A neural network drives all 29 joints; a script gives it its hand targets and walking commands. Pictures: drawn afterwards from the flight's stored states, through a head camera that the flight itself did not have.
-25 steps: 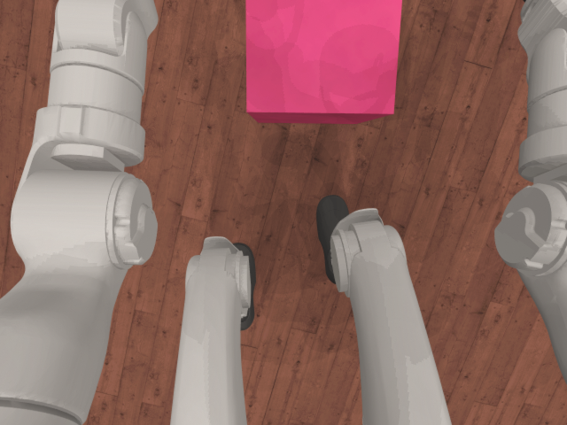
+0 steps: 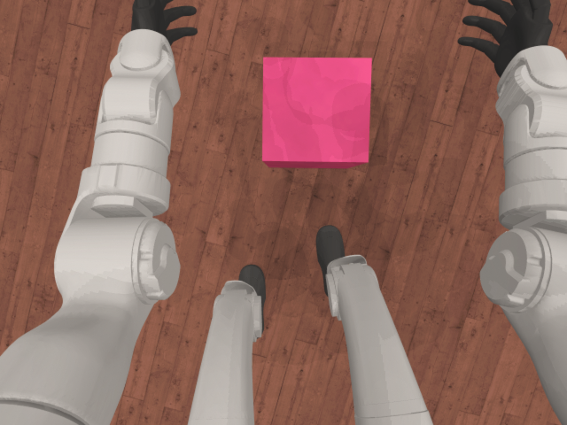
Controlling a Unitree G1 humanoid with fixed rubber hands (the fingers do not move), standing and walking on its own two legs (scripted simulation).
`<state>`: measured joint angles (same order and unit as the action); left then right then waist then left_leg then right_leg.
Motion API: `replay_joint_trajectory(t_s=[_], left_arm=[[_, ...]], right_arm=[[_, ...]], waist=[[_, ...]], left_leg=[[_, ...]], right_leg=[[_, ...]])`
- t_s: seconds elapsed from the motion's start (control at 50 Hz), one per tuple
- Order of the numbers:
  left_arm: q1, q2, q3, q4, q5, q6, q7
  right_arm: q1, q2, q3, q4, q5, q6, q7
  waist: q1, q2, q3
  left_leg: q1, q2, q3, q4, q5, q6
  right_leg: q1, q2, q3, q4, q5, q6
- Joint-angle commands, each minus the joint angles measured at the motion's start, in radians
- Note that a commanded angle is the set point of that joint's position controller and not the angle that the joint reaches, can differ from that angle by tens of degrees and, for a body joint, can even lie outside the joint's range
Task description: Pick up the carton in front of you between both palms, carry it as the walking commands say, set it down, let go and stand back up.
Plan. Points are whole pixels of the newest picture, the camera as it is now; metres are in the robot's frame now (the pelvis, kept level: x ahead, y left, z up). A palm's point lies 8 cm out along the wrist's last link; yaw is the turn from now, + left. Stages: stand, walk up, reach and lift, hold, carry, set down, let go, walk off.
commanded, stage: let go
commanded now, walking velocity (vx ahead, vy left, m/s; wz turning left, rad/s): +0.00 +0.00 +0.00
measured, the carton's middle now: (311, 122) +0.51 -0.11 -0.52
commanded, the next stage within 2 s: stand in 1.34 s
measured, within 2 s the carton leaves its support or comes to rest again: neither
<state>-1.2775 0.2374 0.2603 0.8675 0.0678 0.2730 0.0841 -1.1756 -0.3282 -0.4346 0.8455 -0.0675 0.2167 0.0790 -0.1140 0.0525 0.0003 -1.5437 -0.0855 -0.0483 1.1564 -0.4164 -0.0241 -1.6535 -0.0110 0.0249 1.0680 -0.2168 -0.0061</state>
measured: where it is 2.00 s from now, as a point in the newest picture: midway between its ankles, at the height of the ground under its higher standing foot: (292, 294)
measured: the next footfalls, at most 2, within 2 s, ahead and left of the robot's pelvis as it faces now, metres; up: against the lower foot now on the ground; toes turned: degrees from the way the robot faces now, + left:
none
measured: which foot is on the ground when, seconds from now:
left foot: down 0.00-1.00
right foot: down 0.00-1.00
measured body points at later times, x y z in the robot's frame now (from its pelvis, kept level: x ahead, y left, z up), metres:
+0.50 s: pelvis +0.05 -0.02 +0.10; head +0.24 -0.05 +0.50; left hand +0.41 +0.13 -0.01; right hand +0.32 -0.30 -0.01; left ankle +0.04 +0.12 -0.61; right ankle +0.11 -0.12 -0.61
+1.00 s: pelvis +0.09 +0.01 +0.13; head +0.12 +0.01 +0.58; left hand +0.28 +0.24 +0.06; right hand +0.24 -0.23 +0.05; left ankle +0.04 +0.12 -0.61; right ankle +0.11 -0.12 -0.61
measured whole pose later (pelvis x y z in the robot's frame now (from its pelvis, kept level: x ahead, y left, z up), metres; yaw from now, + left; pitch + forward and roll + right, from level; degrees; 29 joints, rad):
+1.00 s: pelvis +0.09 +0.01 +0.13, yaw -4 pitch -2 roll -1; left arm 0.21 0.20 0.05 0.45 0.02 0.07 -0.06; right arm 0.23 -0.22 -0.04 0.40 0.00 0.09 0.07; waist 0.00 0.04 0.10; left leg -0.08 -0.02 -0.05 0.46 -0.35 0.02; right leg -0.21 0.03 0.03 0.43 -0.19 0.01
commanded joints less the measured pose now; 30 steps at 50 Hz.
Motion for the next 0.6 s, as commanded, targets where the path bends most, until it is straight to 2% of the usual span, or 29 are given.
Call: replay_joint_trajectory(t_s=[0.0, 0.08, 0.18, 0.26, 0.38, 0.58], left_arm=[[-0.064, 0.026, 0.027, -0.166, 0.047, -0.022, 0.021], [0.142, -0.043, 0.008, -0.314, 0.057, -0.044, 0.045], [0.342, -0.06, -0.025, -0.419, 0.045, -0.088, 0.042], [0.523, -0.07, -0.043, -0.401, 0.046, -0.127, 0.018], [0.772, -0.061, -0.058, -0.361, 0.045, -0.187, -0.018], [1.111, -0.024, -0.111, -0.39, 0.007, -0.265, -0.071]], right_arm=[[-0.06, -0.134, 0.001, -0.145, -0.046, -0.028, 0.028], [0.127, -0.127, 0.052, -0.24, -0.067, -0.044, 0.057], [0.322, -0.102, 0.128, -0.31, -0.038, -0.075, 0.069], [0.509, -0.051, 0.178, -0.317, -0.005, -0.104, 0.069], [0.763, -0.003, 0.233, -0.361, 0.03, -0.154, 0.047], [1.15, 0.025, 0.334, -0.481, 0.082, -0.208, -0.001]], waist=[[-0.048, 0.01, -1.112], [-0.05, -0.022, -1.092], [-0.033, -0.057, -0.956], [-0.007, -0.075, -0.831], [0.024, -0.105, -0.679], [0.048, -0.106, -0.408]], left_leg=[[0.34, -0.034, 0.061, -0.208, 0.288, -0.048], [0.39, -0.029, 0.062, -0.29, 0.33, -0.054], [0.382, -0.025, 0.067, -0.374, 0.234, -0.038], [0.398, -0.018, 0.07, -0.424, 0.156, -0.024], [0.498, -0.003, 0.061, -0.499, 0.12, -0.008], [0.841, 0.032, 0.035, -0.636, 0.131, 0.019]], right_leg=[[1.048, 0.046, -0.061, -0.031, 0.507, 0.002], [1.219, 0.04, -0.038, -0.094, 0.575, -0.012], [1.366, 0.024, 0.003, -0.174, 0.532, -0.01], [1.445, 0.015, 0.028, -0.238, 0.468, 0.001], [1.555, 0.006, 0.062, -0.333, 0.419, 0.014], [1.63, 0.009, 0.047, -0.48, 0.321, 0.024]])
